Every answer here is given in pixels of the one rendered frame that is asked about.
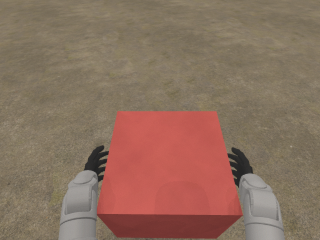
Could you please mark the carton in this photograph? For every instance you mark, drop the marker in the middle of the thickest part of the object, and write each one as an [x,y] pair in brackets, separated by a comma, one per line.
[168,175]

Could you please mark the right robot hand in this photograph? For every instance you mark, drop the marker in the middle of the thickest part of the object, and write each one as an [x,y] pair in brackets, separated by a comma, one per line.
[242,165]

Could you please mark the right robot forearm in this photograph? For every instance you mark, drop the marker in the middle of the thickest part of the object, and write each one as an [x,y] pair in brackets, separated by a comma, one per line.
[261,209]

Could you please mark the left robot forearm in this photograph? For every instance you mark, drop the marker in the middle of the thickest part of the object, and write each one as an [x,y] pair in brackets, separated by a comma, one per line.
[79,208]

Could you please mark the left robot hand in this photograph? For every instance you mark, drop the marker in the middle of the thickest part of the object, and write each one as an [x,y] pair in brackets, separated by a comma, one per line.
[93,162]

